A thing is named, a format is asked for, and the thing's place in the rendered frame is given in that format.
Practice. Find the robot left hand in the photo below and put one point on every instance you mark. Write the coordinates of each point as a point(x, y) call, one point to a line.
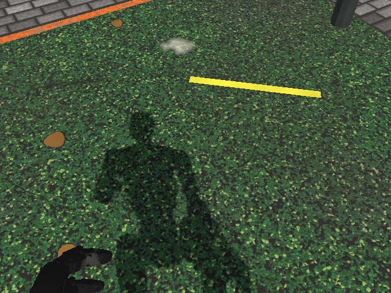
point(53, 277)

